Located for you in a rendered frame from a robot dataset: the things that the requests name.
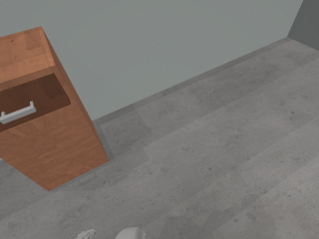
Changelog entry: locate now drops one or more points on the left robot hand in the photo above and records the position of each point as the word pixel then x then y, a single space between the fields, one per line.
pixel 87 234

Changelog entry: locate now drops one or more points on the handle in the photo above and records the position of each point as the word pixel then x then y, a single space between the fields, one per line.
pixel 18 114

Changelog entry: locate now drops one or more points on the cabinet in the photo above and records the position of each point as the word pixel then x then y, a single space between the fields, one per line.
pixel 56 147

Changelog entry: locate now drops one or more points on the left robot thigh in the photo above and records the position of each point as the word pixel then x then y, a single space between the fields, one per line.
pixel 131 233

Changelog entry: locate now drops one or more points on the drawer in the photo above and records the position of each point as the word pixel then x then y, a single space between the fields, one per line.
pixel 46 93

